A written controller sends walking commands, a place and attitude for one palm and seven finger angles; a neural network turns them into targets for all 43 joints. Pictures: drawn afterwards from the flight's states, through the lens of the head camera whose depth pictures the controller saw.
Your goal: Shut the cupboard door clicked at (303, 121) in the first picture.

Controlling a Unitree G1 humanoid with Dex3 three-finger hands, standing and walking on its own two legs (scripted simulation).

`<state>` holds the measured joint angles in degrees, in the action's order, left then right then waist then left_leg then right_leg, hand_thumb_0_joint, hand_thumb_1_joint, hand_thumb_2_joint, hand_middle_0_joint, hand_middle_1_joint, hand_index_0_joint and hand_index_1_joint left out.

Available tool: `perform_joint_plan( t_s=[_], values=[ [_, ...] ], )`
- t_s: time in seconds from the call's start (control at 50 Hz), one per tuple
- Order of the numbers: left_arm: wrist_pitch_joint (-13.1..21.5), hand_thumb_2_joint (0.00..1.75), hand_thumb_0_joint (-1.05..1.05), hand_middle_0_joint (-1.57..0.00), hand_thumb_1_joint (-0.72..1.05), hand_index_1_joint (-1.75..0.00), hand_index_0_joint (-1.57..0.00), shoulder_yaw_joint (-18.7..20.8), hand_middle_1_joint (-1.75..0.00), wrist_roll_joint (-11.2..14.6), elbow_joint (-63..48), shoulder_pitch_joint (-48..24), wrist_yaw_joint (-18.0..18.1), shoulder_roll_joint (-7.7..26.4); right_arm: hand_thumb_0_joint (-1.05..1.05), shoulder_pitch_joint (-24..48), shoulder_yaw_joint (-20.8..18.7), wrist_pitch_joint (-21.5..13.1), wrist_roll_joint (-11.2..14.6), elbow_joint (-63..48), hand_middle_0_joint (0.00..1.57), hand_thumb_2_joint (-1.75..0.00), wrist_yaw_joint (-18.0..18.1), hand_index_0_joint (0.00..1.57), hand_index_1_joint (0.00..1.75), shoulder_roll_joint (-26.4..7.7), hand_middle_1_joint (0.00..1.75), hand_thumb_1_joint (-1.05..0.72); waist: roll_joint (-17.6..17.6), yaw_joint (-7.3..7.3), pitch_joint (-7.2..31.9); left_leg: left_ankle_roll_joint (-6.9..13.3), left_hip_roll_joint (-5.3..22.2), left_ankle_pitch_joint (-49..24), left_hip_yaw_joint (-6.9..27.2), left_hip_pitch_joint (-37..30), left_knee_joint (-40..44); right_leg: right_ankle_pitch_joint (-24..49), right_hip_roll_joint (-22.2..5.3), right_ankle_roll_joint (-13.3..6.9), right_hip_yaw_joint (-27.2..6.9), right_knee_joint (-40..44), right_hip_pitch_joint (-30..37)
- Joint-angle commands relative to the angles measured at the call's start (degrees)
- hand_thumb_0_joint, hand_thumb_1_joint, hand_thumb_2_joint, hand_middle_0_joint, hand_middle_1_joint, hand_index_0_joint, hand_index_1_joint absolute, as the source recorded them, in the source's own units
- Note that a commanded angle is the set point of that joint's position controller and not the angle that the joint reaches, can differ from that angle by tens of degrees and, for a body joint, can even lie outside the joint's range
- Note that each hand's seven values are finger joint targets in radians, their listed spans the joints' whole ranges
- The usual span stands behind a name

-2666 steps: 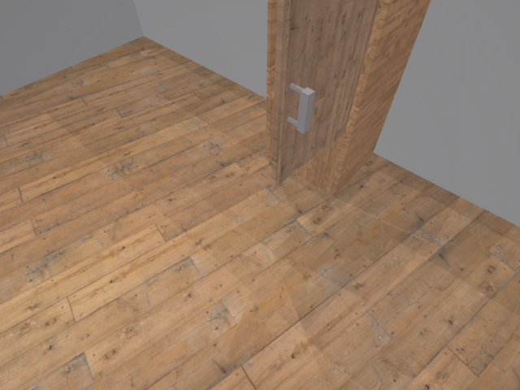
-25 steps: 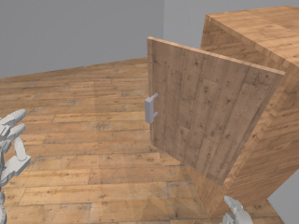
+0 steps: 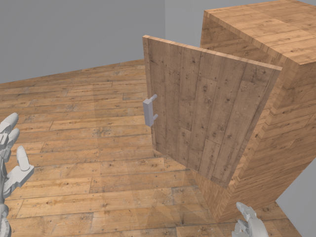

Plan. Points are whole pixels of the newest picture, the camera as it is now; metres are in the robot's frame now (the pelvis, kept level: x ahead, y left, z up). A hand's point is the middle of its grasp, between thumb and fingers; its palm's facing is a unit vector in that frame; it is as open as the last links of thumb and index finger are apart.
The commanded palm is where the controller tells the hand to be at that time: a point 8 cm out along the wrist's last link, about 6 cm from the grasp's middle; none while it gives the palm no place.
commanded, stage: step back with the hand held close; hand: left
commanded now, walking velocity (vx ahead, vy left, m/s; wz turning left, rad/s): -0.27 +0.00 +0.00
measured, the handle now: (151, 110) +0.59 +0.10 -0.03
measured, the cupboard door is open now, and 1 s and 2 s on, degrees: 38 38 38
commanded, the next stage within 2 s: stop stepping back and stand still in 1.72 s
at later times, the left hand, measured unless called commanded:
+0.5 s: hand (11, 185) +0.16 +0.30 +0.15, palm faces +0.42 -0.78 -0.47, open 7.4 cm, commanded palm +0.10 +0.32 +0.18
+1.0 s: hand out of the picture +0.10 +0.30 +0.15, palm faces +0.47 -0.73 -0.50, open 7.4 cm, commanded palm +0.02 +0.33 +0.18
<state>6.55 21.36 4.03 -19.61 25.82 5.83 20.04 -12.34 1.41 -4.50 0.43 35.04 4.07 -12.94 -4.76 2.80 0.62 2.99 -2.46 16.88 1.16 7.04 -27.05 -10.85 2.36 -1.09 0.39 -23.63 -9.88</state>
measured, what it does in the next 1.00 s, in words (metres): shifts its weight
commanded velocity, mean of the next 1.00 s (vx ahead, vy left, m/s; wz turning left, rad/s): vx -0.31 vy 0.00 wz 0.01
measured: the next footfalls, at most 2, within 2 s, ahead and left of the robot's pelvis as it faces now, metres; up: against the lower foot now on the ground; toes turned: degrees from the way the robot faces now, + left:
right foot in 1.12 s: -0.05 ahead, -0.12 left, +0.00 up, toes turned +8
left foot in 1.76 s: -0.10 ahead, +0.11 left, +0.00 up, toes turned +4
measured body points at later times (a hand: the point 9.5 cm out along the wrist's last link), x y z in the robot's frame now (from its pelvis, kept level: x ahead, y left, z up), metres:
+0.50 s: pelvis -0.05 +0.03 -0.02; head -0.06 +0.03 +0.43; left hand +0.13 +0.34 +0.17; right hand +0.12 -0.23 -0.08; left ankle -0.02 +0.08 -0.74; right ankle +0.03 -0.11 -0.74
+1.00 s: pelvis -0.11 +0.02 -0.04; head -0.09 +0.05 +0.41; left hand +0.07 +0.33 +0.18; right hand +0.05 -0.23 -0.11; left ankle -0.02 +0.09 -0.74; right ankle +0.01 -0.11 -0.74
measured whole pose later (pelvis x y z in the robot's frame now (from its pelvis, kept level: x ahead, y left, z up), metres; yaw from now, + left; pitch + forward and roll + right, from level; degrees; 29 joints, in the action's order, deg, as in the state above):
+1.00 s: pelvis -0.11 +0.02 -0.04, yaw +2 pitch -1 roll -1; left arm 16.5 29.2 -0.2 -29.2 28.4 8.3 25.7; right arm -14.2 -0.8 -3.2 0.0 31.7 3.5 -13.3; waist 1.4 -2.1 -2.1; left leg 5.7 -1.8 15.3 -4.1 28.7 -44.8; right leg -11.0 1.2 1.6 -3.0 -42.4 -29.8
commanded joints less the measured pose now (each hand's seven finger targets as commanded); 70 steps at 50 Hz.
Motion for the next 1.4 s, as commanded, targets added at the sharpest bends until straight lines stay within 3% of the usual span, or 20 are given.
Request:
perform_joint_plan(
  t_s=[0.0, 0.12, 0.2, 0.26, 0.36, 0.46, 0.58, 0.68, 0.76, 0.84, 0.88, 0.96, 1.0, 1.04, 1.08, 1.12, 1.16, 1.18, 1.28, 1.38],
  values=[
    [6.3, 0.90, 0.00, -0.20, 0.90, -0.30, -0.20, 6.3, -0.30, -0.9, -11.5, -3.4, 1.6, 11.2, 0.00, 6.3, -3.7, -0.9, 0.2, -9.3, 0.20, -0.90, -0.1, 0.20, 0.30, -7.1, 0.30, -0.90, 6.4, -2.64, 3.2, -0.6, 3.8, -3.8, 2.4, 6.6, -1.1, 1.1, -11.3, -3.2, -12.5, 7.3, -2.0],
    [7.5, 0.90, 0.00, -0.20, 0.90, -0.30, -0.20, 9.7, -0.30, -0.6, -15.7, 1.8, 3.0, 14.3, 0.00, 6.4, -4.6, 1.0, 0.6, -10.9, 0.20, -0.90, 0.3, 0.20, 0.30, -7.4, 0.30, -0.90, 3.8, -2.71, 10.5, -1.2, 5.7, -15.0, 3.4, 8.0, 0.0, 16.4, -10.3, -2.4, -8.9, -2.1, 2.6],
    [7.2, 0.90, 0.00, -0.20, 0.90, -0.30, -0.20, 11.9, -0.30, -0.4, -17.8, 4.0, 3.3, 16.0, 0.00, 6.7, -4.9, 2.2, 0.7, -12.4, 0.20, -0.90, 1.0, 0.20, 0.30, -7.6, 0.30, -0.90, 1.4, -2.42, 12.3, -1.6, 7.6, -25.7, 4.6, 11.0, 0.6, 24.5, -7.8, -0.9, -6.6, -8.6, 5.8],
    [6.7, 0.90, 0.00, -0.20, 0.90, -0.30, -0.20, 12.6, -0.30, -0.4, -16.5, 5.3, 3.2, 16.1, 0.00, 6.6, -5.2, 2.9, 0.6, -12.7, 0.20, -0.90, 1.3, 0.20, 0.30, -8.0, 0.30, -0.90, 1.6, -2.39, 11.2, -1.2, 8.4, -24.5, 5.3, 14.4, 1.0, 24.3, -7.2, -0.4, -6.7, -9.9, 6.1],
    [6.6, 0.90, 0.00, -0.20, 0.90, -0.30, -0.20, 11.6, -0.30, -1.2, -15.0, 4.6, 3.3, 14.8, 0.00, 6.4, -5.3, 3.2, 0.4, -13.2, 0.20, -0.90, 1.3, 0.20, 0.30, -8.9, 0.30, -0.90, 0.6, -2.55, 6.5, 1.1, 9.8, -7.3, 7.5, 24.6, 5.1, 15.1, -5.3, 0.6, -7.0, -11.5, 6.9],
    [7.7, 0.90, 0.00, -0.20, 0.90, -0.30, -0.20, 11.5, -0.30, -3.1, -15.6, -0.2, 3.5, 14.4, 0.00, 6.2, -5.0, 2.3, 0.3, -13.9, 0.20, -0.90, 1.4, 0.20, 0.30, -9.4, 0.30, -0.90, -0.9, -2.80, 2.1, 4.2, 11.8, 19.7, 11.1, 40.6, 11.5, 7.2, -2.7, 1.7, -5.8, -16.9, 12.7],
    [9.2, 0.90, 0.00, -0.20, 0.90, -0.30, -0.20, 10.8, -0.30, -4.8, -19.1, -7.3, 3.5, 13.8, 0.00, 5.5, -4.8, 0.8, -0.2, -14.1, 0.20, -0.90, 1.4, 0.20, 0.30, -9.3, 0.30, -0.90, -1.6, -3.30, 0.9, 6.0, 13.2, 29.3, 12.5, 48.7, 11.5, 5.4, -1.4, 2.0, -5.7, -22.9, 16.1],
    [10.2, 0.90, 0.00, -0.20, 0.90, -0.30, -0.20, 11.4, -0.30, -5.0, -19.4, -6.7, 3.4, 13.4, 0.00, 4.3, -4.7, -0.1, -0.3, -13.8, 0.20, -0.90, 0.7, 0.20, 0.30, -8.7, 0.30, -0.90, 1.1, -3.51, 1.4, 4.9, 9.9, 29.0, 9.9, 47.6, 5.4, 4.2, -3.4, 0.4, -9.6, -20.5, 13.1],
    [11.3, 0.90, 0.00, -0.20, 0.90, -0.30, -0.20, 13.3, -0.30, -4.9, -19.2, -5.2, 3.8, 15.0, 0.00, 3.8, -5.3, -0.5, -0.4, -13.0, 0.20, -0.90, -0.2, 0.20, 0.30, -8.9, 0.30, -0.90, 4.0, -3.85, 0.3, 3.2, 7.2, 26.9, 8.2, 41.5, -1.9, -4.1, -7.7, -2.2, -16.8, -12.3, 2.0],
    [12.2, 0.90, 0.00, -0.20, 0.90, -0.30, -0.20, 13.6, -0.30, -3.7, -19.5, -1.1, 4.3, 15.1, 0.00, 3.6, -4.9, -0.6, -0.3, -12.3, 0.20, -0.90, -0.8, 0.20, 0.30, -7.7, 0.30, -0.90, 6.6, -3.99, 3.0, 1.9, 6.7, 20.2, 7.5, 34.1, -3.1, -4.8, -8.7, -2.6, -15.6, -9.8, -4.2],
    [12.8, 0.90, 0.00, -0.20, 0.90, -0.30, -0.20, 14.6, -0.30, -3.6, -20.2, 0.4, 4.4, 15.2, 0.00, 3.9, -5.0, -0.9, 0.0, -12.5, 0.20, -0.90, -0.6, 0.20, 0.30, -7.8, 0.30, -0.90, 3.6, -3.89, 4.9, 2.8, 8.4, 21.6, 8.8, 36.5, 0.5, -1.9, -6.6, -1.4, -12.6, -14.1, -0.2],
    [13.6, 0.90, 0.00, -0.20, 0.90, -0.30, -0.20, 17.1, -0.30, -4.0, -21.5, -0.3, 4.4, 15.9, 0.00, 4.7, -5.6, -2.2, -0.2, -12.3, 0.20, -0.90, 0.2, 0.20, 0.30, -8.6, 0.30, -0.90, -5.4, -3.02, 7.8, 5.7, 16.7, 25.9, 14.3, 47.6, 10.9, 5.0, 0.1, 1.9, -4.3, -30.0, 13.1],
    [13.6, 0.90, 0.00, -0.20, 0.90, -0.30, -0.20, 16.9, -0.30, -3.8, -21.6, -0.7, 4.0, 15.5, 0.00, 4.6, -6.1, -2.9, -0.2, -11.8, 0.20, -0.90, 0.3, 0.20, 0.30, -8.9, 0.30, -0.90, -5.1, -3.11, 7.4, 6.3, 19.5, 28.5, 14.4, 48.3, 12.0, -0.7, 1.4, 2.4, -4.1, -31.7, 13.7],
    [13.4, 0.90, 0.00, -0.20, 0.90, -0.30, -0.20, 15.4, -0.30, -4.2, -20.0, -2.1, 3.6, 13.7, 0.00, 4.4, -5.9, -3.3, -0.6, -11.3, 0.20, -0.90, 0.4, 0.20, 0.30, -8.9, 0.30, -0.90, -3.4, -3.12, 3.6, 6.4, 19.4, 29.1, 13.9, 49.7, 10.9, -2.9, 1.8, 2.3, -4.3, -29.6, 13.1],
    [13.4, 0.90, 0.00, -0.20, 0.90, -0.30, -0.20, 12.2, -0.30, -3.7, -19.9, -4.0, 3.1, 11.8, 0.00, 4.5, -5.5, -3.9, -0.6, -10.3, 0.20, -0.90, 0.3, 0.20, 0.30, -8.2, 0.30, -0.90, 0.1, -3.43, 1.6, 4.4, 16.0, 22.0, 11.5, 42.4, 6.7, 1.4, 0.3, 1.0, -6.7, -22.4, 6.7],
    [13.8, 0.90, 0.00, -0.20, 0.90, -0.30, -0.20, 10.2, -0.30, -2.8, -19.0, -4.7, 3.1, 11.8, 0.00, 4.3, -5.3, -4.7, -0.3, -9.1, 0.20, -0.90, 0.0, 0.20, 0.30, -7.5, 0.30, -0.90, 3.7, -4.02, 2.3, 1.3, 11.5, 10.8, 8.1, 30.8, 0.4, 6.4, -3.9, -1.6, -13.0, -13.5, -3.8],
    [14.1, 0.90, 0.00, -0.20, 0.90, -0.30, -0.20, 9.8, -0.30, -2.8, -20.4, -5.6, 3.6, 13.2, 0.00, 4.4, -5.4, -5.0, -0.8, -7.6, 0.20, -0.90, -0.1, 0.20, 0.30, -6.8, 0.30, -0.90, 2.8, -4.19, 5.7, -1.0, 9.1, 1.5, 4.6, 20.5, -3.2, 9.8, -7.6, -2.7, -15.6, -9.1, -9.9],
    [14.1, 0.90, 0.00, -0.20, 0.90, -0.30, -0.20, 8.7, -0.30, -2.7, -22.0, -5.7, 3.5, 12.9, 0.00, 5.3, -5.3, -5.1, -0.5, -8.0, 0.20, -0.90, -0.3, 0.20, 0.30, -6.5, 0.30, -0.90, 2.6, -4.03, 9.0, -1.3, 8.6, -0.3, 3.7, 17.1, -3.8, 8.0, -7.0, -2.2, -14.7, -9.1, -10.4],
    [14.3, 0.90, 0.00, -0.20, 0.90, -0.30, -0.20, 14.3, -0.30, -2.4, -23.5, 1.6, 3.3, 15.9, 0.00, 6.9, -5.0, -4.0, -0.3, -10.5, 0.20, -0.90, -0.2, 0.20, 0.30, -6.4, 0.30, -0.90, -0.5, -3.31, 9.0, 1.1, 10.5, 21.2, 6.9, 29.3, 4.2, -8.7, -2.9, -1.2, -11.7, -9.9, -2.1],
    [13.6, 0.90, 0.00, -0.20, 0.90, -0.30, -0.20, 15.1, -0.30, -2.1, -21.5, 2.3, 3.7, 15.5, 0.00, 5.7, -4.8, -3.4, -0.8, -10.8, 0.20, -0.90, 0.2, 0.20, 0.30, -6.2, 0.30, -0.90, -0.5, -3.74, 6.3, 0.6, 10.4, 21.9, 7.1, 31.5, 5.4, -8.0, -2.4, -1.6, -10.6, -9.6, -3.7]
  ],
)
